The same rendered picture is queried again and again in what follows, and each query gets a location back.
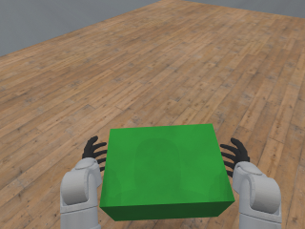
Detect left robot forearm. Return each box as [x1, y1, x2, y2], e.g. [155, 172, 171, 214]
[60, 157, 102, 229]

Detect right robot forearm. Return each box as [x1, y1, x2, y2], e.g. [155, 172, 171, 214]
[232, 161, 282, 229]

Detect carton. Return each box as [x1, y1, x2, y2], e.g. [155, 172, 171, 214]
[99, 123, 235, 221]

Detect robot left hand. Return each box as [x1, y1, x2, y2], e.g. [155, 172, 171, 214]
[82, 135, 108, 172]

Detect robot right hand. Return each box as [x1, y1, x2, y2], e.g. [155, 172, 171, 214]
[219, 137, 251, 177]

